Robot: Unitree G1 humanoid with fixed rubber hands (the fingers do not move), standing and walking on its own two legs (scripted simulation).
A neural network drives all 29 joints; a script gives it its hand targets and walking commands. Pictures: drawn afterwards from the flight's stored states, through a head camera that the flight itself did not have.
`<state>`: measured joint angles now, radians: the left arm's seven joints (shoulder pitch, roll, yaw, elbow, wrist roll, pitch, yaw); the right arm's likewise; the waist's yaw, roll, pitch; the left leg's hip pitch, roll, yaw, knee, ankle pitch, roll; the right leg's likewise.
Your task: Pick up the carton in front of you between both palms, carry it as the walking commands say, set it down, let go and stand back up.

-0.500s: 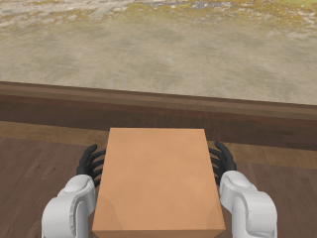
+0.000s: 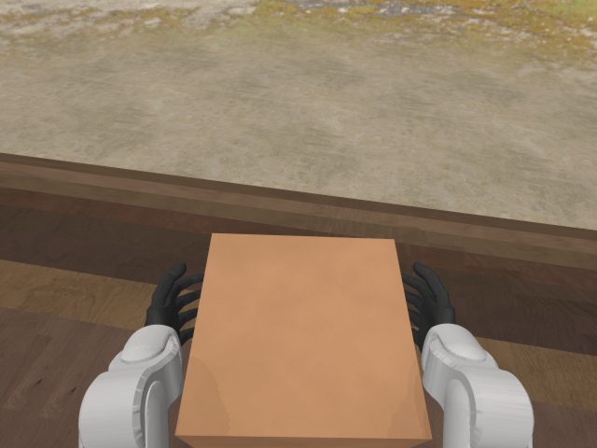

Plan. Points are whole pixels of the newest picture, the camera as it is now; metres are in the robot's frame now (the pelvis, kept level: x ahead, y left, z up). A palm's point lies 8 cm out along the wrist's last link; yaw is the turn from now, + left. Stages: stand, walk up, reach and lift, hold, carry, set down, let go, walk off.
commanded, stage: carry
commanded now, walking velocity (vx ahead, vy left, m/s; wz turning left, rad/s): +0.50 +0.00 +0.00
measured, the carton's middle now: (297, 358) +0.23 +0.00 +0.04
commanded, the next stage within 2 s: none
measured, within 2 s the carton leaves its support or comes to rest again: neither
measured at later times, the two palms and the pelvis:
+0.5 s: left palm (220, 137) +0.64 +0.15 +0.11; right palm (373, 140) +0.65 -0.15 +0.10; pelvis +0.32 -0.01 -0.01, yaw +2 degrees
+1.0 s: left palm (240, 76) +0.97 +0.14 +0.10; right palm (355, 81) +0.97 -0.16 +0.09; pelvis +0.64 -0.02 -0.03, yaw -1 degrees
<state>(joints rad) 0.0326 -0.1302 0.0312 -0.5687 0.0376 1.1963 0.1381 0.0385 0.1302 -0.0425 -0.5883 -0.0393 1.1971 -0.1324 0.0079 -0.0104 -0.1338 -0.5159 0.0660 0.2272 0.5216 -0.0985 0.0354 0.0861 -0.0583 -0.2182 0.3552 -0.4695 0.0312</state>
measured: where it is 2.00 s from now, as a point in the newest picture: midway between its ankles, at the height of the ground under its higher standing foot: (277, 276)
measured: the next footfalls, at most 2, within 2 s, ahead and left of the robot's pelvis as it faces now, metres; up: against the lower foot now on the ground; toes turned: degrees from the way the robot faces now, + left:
right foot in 0.50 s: +0.51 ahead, -0.08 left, +0.00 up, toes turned -6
left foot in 1.10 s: +0.86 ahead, +0.05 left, -0.13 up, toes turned +0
